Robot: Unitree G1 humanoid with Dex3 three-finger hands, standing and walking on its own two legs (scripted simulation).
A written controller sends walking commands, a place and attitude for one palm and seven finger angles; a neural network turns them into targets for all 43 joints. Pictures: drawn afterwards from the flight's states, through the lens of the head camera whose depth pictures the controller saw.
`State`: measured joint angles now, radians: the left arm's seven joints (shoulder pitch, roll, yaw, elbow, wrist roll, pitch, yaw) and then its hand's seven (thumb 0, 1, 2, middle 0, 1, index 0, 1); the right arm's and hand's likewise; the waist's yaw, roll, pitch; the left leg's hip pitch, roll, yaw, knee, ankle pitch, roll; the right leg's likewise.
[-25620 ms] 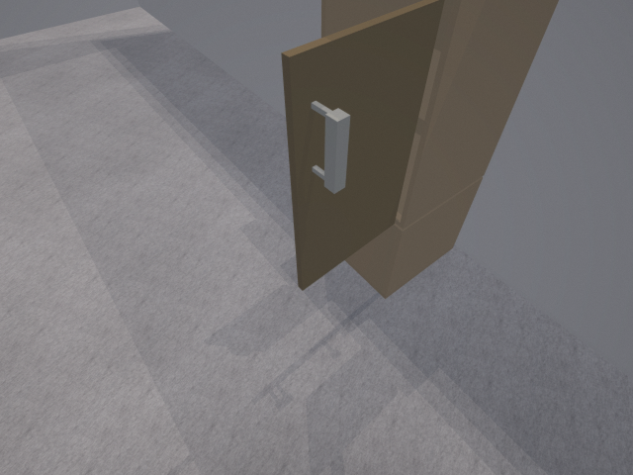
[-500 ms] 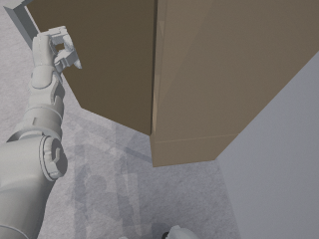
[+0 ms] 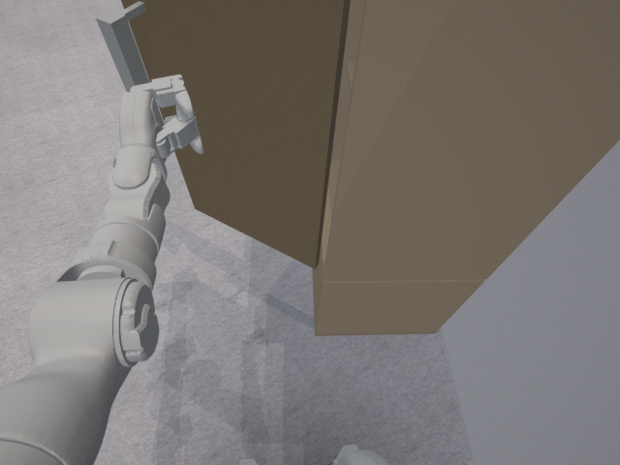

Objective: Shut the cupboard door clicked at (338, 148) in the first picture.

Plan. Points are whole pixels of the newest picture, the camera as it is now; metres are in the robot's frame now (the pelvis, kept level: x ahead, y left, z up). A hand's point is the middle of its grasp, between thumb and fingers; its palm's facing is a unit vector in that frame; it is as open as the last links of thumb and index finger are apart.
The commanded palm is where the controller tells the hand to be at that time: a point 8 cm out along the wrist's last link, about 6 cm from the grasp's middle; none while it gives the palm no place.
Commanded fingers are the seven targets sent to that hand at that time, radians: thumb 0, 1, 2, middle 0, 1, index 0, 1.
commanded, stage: draw the hand back to the body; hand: left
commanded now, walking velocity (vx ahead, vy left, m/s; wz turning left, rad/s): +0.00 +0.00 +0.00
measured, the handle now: (141, 59) +0.69 +0.21 +0.13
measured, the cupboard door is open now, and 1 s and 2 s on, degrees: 59 59 59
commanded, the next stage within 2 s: step back with the hand held close in 1.50 s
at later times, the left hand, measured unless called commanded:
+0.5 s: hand (98, 211) +0.36 +0.18 +0.17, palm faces +0.06 -0.99 -0.11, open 3.1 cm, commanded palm +0.32 +0.23 +0.17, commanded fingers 0.00 0.90 0.90 -1.02 -1.20 -1.02 -1.20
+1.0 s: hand out of the picture +0.24 +0.26 +0.19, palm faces +0.40 -0.85 -0.33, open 5.1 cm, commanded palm +0.18 +0.29 +0.20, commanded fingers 0.00 0.90 0.90 -0.34 -0.45 -0.34 -0.45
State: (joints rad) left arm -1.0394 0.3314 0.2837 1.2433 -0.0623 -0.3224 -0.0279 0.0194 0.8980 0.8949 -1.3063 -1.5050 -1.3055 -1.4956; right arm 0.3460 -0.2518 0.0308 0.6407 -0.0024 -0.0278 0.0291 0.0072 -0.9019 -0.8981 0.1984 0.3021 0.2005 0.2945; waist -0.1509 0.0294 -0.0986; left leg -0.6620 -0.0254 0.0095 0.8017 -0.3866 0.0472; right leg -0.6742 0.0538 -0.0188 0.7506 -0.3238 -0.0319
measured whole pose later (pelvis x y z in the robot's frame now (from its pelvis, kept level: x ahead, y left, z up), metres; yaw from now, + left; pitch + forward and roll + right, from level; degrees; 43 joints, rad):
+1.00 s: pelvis +0.02 +0.00 +0.04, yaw +1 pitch -3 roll -1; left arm 0.29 0.32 0.27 -0.22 -0.08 -0.05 0.06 0.02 0.89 0.89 -0.61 -0.74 -0.61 -0.73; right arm 0.20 -0.21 0.05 0.62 0.01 -0.01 -0.05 0.02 -0.90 -0.90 0.20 0.30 0.20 0.29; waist 0.06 0.08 -0.01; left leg -0.09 -0.05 0.00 0.40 -0.25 0.05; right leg -0.11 0.03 -0.01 0.38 -0.21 -0.02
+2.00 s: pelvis -0.01 +0.02 +0.03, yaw -1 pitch +1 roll +0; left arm 0.52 0.40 0.40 -0.39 -0.06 -0.17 0.11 0.02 0.89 0.89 -0.22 -0.31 -0.22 -0.30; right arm 0.20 -0.26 -0.03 0.56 0.02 0.03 -0.08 0.02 -0.90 -0.90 0.20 0.30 0.20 0.29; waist 0.00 0.05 -0.03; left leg -0.26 -0.06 0.04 0.50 -0.26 0.07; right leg -0.30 0.02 0.03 0.49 -0.21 0.00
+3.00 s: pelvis -0.12 +0.02 +0.01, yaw +4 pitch +0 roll +0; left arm 0.51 0.41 0.45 -0.57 -0.02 -0.29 0.16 0.01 0.88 0.89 -0.22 -0.31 -0.22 -0.30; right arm 0.22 -0.20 -0.02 0.60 -0.01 -0.01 -0.03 0.02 -0.90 -0.90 0.20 0.30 0.20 0.29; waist -0.03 -0.07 -0.01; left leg -0.48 -0.03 0.01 0.77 -0.43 0.02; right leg -0.50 0.00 0.02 0.64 -0.15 0.01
